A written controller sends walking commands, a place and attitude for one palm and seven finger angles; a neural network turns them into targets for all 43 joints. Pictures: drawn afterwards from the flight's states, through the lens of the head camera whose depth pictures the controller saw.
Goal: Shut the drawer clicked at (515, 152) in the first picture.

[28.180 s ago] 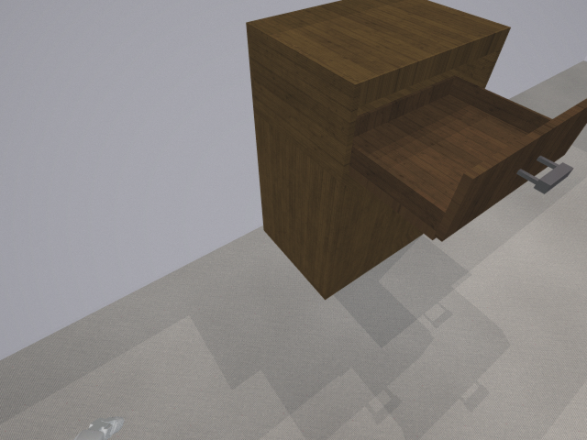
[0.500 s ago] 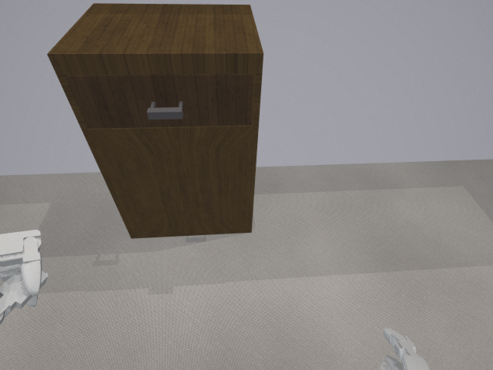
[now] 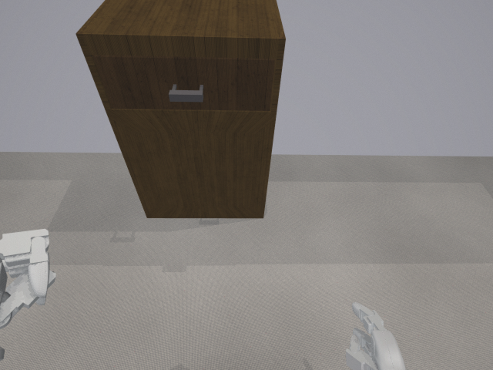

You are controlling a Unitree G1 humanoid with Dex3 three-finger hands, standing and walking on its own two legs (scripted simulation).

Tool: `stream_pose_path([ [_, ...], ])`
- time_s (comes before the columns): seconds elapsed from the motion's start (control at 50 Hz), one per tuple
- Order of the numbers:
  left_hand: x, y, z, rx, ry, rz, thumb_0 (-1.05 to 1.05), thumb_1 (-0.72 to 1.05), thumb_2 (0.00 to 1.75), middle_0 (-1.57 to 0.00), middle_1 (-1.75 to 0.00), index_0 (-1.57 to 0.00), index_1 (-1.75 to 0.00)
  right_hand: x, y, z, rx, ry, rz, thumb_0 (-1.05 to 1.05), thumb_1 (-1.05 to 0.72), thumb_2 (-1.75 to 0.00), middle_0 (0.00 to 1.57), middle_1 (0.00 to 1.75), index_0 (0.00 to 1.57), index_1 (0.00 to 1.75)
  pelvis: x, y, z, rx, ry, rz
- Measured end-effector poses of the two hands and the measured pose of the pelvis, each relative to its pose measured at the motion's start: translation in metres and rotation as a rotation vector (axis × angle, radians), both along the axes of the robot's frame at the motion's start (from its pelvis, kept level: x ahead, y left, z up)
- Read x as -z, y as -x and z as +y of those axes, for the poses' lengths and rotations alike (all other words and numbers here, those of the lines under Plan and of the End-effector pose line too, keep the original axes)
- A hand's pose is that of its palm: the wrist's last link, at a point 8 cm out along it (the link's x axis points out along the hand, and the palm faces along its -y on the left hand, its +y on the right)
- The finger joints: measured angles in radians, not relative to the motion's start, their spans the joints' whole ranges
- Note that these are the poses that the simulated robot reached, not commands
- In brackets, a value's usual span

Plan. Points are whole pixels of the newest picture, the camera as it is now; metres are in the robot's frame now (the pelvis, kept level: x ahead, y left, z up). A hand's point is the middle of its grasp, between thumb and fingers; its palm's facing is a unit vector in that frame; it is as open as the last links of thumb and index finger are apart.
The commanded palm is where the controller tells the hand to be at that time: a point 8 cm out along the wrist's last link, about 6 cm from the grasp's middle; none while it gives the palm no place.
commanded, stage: stop stepping back and stand still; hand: left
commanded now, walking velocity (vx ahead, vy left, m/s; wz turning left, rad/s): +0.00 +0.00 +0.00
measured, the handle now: (187, 91) +0.88 +0.24 -0.04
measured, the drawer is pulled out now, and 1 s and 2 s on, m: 0.00 0.00 0.00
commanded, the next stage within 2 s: let the arm hang, fingers relaxed in 0.02 s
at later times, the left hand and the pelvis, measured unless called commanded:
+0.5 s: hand out of the picture -0.01 +0.19 -0.19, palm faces +0.09 -0.98 -0.19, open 3.5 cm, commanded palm none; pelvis -0.02 +0.00 -0.01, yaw +3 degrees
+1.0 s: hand out of the picture -0.03 +0.15 -0.18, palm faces +0.08 -0.98 -0.18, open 7.2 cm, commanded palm none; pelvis -0.01 -0.01 +0.00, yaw +1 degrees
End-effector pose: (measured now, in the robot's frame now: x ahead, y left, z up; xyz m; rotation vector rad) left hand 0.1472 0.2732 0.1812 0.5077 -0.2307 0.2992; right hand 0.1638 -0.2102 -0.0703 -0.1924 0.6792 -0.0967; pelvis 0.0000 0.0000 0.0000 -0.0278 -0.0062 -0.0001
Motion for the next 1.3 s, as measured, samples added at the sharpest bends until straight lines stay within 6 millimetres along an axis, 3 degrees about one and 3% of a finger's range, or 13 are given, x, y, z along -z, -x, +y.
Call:
stream_pose_path([
  [0.12,0.012,0.002,0.015,-0.061,0.027,0.038,0.02,0.89,0.9,-1.41,-1.6,-1.41,-1.6,0.001,0.003,-0.012,0.031,0.042,0.031,0.01,-0.9,-0.9,0.2,0.3,0.2,0.3,0.0,-0.002,0.003,0.003,-0.001,-0.007],
  [0.14,0.022,-0.001,0.018,-0.056,0.027,0.059,0.01,0.89,0.9,-1.41,-1.6,-1.41,-1.6,0.003,0.003,-0.014,0.018,0.039,0.027,0.01,-0.9,-0.9,0.2,0.3,0.2,0.3,0.001,-0.002,0.004,-0.002,0.0,0.001],
  [0.2,0.098,-0.016,0.031,-0.089,0.102,0.352,0.01,0.9,0.9,-1.4,-1.59,-1.4,-1.59,0.023,0.007,-0.026,-0.017,0.035,0.098,0.0,-0.9,-0.9,0.2,0.3,0.2,0.3,0.007,0.004,0.009,-0.019,-0.002,0.011],
  [0.26,0.192,-0.004,0.029,-0.153,0.227,0.727,0.01,0.9,0.9,-1.35,-1.54,-1.35,-1.55,0.04,0.021,-0.036,0.005,0.043,0.175,0.0,-0.9,-0.9,0.2,0.3,0.2,0.3,0.013,0.01,0.011,-0.023,-0.008,0.009],
  [0.34,0.282,0.049,-0.006,-0.163,0.38,1.107,0.01,0.91,0.9,-1.24,-1.43,-1.24,-1.44,0.048,0.057,-0.044,0.044,0.065,0.295,0.0,-0.9,-0.9,0.2,0.3,0.2,0.3,0.014,0.014,0.007,-0.027,-0.011,-0.007],
  [0.42,0.33,0.111,-0.038,-0.195,0.496,1.349,0.02,0.91,0.89,-1.1,-1.31,-1.1,-1.3,0.05,0.102,-0.045,0.075,0.094,0.455,0.0,-0.9,-0.9,0.2,0.3,0.2,0.3,0.012,0.015,0.001,-0.039,-0.005,-0.019],
  [0.5,0.34,0.163,-0.032,-0.302,0.557,1.466,0.02,0.91,0.89,-0.95,-1.16,-0.95,-1.16,0.055,0.142,-0.04,0.085,0.094,0.608,0.0,-0.91,-0.9,0.2,0.3,0.2,0.3,0.009,0.017,-0.002,-0.053,0.004,-0.017],
  [0.58,0.331,0.207,-0.028,-0.373,0.556,1.573,0.01,0.91,0.89,-0.8,-0.99,-0.8,-0.99,0.065,0.167,-0.03,0.095,0.055,0.696,0.0,-0.9,-0.9,0.2,0.3,0.2,0.3,0.005,0.019,0.0,-0.055,0.005,-0.014],
  [0.66,0.32,0.235,-0.027,-0.43,0.542,1.642,0.01,0.91,0.89,-0.65,-0.81,-0.64,-0.81,0.074,0.178,-0.02,0.104,0.003,0.724,0.0,-0.9,-0.9,0.2,0.3,0.2,0.3,0.003,0.019,0.0,-0.049,0.0,-0.018],
  [0.72,0.316,0.244,-0.03,-0.451,0.533,1.669,0.01,0.91,0.9,-0.53,-0.67,-0.53,-0.68,0.08,0.18,-0.014,0.111,-0.03,0.727,0.0,-0.9,-0.9,0.2,0.3,0.2,0.3,0.003,0.018,0.0,-0.042,-0.003,-0.022],
  [0.82,0.317,0.236,-0.039,-0.439,0.537,1.662,0.01,0.91,0.9,-0.36,-0.48,-0.35,-0.48,0.084,0.181,-0.007,0.121,-0.064,0.724,0.0,-0.9,-0.9,0.2,0.3,0.2,0.3,0.003,0.015,-0.002,-0.034,-0.01,-0.027],
  [1.08,0.33,0.167,-0.088,-0.295,0.591,1.555,0.01,0.91,0.9,-0.21,-0.31,-0.21,-0.32,0.082,0.185,-0.008,0.152,-0.081,0.747,0.0,-0.91,-0.9,0.2,0.3,0.2,0.3,0.001,0.003,-0.015,-0.024,-0.023,-0.026],
  [1.3,0.331,0.167,-0.097,-0.322,0.6,1.581,0.01,0.92,0.9,-0.21,-0.3,-0.2,-0.3,0.082,0.184,-0.013,0.162,-0.084,0.776,0.0,-0.91,-0.9,0.2,0.3,0.19,0.3,0.001,-0.007,-0.024,-0.025,-0.02,-0.029],
])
